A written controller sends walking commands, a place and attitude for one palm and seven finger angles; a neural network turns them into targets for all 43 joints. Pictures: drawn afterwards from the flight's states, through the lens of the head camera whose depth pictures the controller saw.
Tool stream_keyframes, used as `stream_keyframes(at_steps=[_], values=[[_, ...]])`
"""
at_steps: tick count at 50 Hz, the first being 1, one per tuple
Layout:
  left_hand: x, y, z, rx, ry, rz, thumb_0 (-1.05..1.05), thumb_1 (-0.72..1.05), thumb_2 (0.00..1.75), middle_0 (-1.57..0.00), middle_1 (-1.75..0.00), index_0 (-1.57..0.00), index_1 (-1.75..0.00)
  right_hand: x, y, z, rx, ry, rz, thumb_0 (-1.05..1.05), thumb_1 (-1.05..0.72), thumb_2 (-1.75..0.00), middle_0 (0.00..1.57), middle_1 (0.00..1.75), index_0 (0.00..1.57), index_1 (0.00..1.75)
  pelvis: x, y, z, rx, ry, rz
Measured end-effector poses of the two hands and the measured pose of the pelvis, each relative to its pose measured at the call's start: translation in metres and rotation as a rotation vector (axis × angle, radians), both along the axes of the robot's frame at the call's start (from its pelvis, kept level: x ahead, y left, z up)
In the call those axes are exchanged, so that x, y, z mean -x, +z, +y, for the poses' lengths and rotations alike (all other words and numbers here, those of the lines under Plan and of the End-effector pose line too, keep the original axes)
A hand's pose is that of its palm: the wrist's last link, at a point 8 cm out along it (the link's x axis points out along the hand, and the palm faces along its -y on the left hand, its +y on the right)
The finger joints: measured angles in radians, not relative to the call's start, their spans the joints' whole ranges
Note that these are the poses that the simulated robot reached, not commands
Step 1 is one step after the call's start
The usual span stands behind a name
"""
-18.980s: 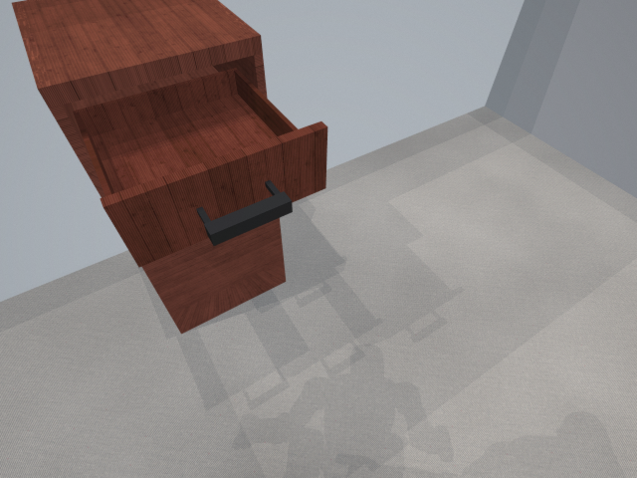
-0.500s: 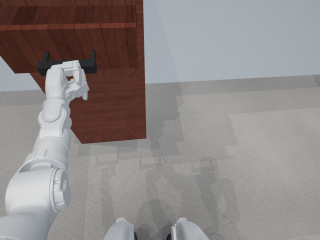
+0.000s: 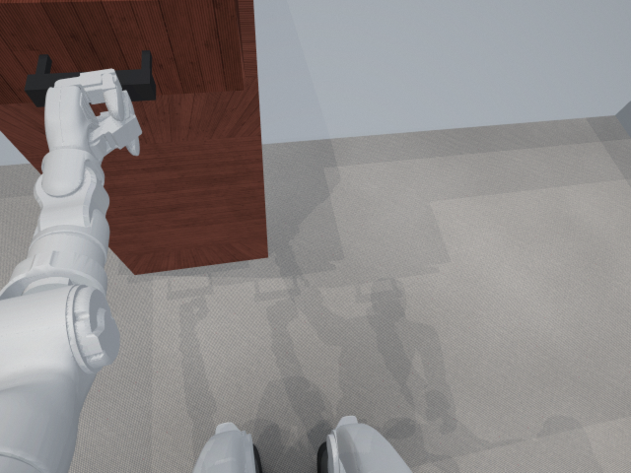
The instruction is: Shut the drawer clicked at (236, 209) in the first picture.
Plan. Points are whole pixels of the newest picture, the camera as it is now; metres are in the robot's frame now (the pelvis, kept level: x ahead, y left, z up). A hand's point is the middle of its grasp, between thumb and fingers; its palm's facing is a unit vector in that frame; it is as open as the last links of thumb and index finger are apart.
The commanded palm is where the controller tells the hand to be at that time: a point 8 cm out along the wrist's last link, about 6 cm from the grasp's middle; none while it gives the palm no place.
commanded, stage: push the drawer shut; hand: left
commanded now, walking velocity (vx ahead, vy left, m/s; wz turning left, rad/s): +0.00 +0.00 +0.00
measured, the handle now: (95, 74) +0.61 +0.22 +0.09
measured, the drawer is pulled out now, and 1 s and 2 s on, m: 0.03 0.00 0.00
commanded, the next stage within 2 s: pull the fist back off the drawer in 0.70 s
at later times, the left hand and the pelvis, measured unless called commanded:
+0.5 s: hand (123, 96) +0.57 +0.18 +0.09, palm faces +0.06 -1.00 -0.02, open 3.2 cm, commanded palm +0.57 +0.21 +0.09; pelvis +0.00 +0.01 -0.01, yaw +0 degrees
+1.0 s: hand (118, 93) +0.57 +0.18 +0.09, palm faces +0.06 -1.00 -0.03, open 3.4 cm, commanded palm +0.58 +0.20 +0.09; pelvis -0.03 +0.02 -0.02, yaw +0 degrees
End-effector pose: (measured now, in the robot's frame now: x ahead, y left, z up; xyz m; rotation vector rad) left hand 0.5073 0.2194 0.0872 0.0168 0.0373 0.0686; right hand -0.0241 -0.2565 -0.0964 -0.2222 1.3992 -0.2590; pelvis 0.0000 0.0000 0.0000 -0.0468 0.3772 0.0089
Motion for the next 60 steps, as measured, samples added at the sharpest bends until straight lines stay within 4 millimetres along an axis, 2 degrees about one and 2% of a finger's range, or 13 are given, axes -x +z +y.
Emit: stream_keyframes(at_steps=[10,19,35,43,52,60], values=[[-0.018,0.001,0.003,0.002,0.001,0.001,0.03,0.76,0.88,-1.4,-1.6,-1.4,-1.6,0.007,0.003,0.005,0.009,-0.01,0.034,0.0,-0.9,-0.89,0.2,0.3,0.2,0.3,-0.002,-0.002,0.004,0.01,0.002,0.022],[-0.035,0.002,0.006,0.006,-0.003,0.005,0.04,0.73,0.88,-1.4,-1.6,-1.4,-1.6,0.025,0.006,0.011,0.022,-0.025,0.084,0.0,-0.9,-0.89,0.2,0.3,0.2,0.3,0.0,-0.006,0.008,0.021,0.002,0.048],[-0.04,0.005,0.017,-0.006,-0.003,0.016,0.06,0.59,0.88,-1.4,-1.6,-1.4,-1.6,0.063,0.007,0.023,0.038,-0.03,0.137,0.0,-0.9,-0.89,0.2,0.3,0.2,0.3,0.016,-0.016,0.013,0.047,0.018,0.073],[-0.04,0.005,0.018,-0.011,-0.007,0.003,0.08,0.58,0.89,-1.4,-1.6,-1.4,-1.6,0.078,0.006,0.027,0.053,-0.019,0.142,0.0,-0.9,-0.89,0.2,0.3,0.2,0.3,0.028,-0.022,0.017,0.054,0.02,0.089],[-0.039,0.005,0.016,-0.008,-0.001,0.011,0.07,0.6,0.89,-1.4,-1.6,-1.4,-1.6,0.085,0.005,0.032,0.046,-0.009,0.136,0.0,-0.9,-0.89,0.2,0.3,0.2,0.3,0.034,-0.025,0.02,0.057,0.021,0.093],[-0.037,0.004,0.012,0.0,0.001,0.011,0.06,0.65,0.89,-1.4,-1.6,-1.4,-1.6,0.081,0.002,0.035,0.023,-0.008,0.129,0.0,-0.9,-0.89,0.2,0.3,0.2,0.3,0.033,-0.024,0.02,0.054,0.017,0.088]])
